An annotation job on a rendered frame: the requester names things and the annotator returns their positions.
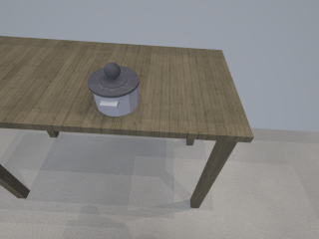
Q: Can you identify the pot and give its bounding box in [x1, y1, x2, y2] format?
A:
[93, 85, 140, 117]

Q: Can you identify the lid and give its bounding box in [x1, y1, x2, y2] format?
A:
[87, 66, 140, 99]

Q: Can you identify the knob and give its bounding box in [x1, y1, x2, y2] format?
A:
[104, 62, 121, 79]

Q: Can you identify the table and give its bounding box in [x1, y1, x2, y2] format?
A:
[0, 36, 254, 208]

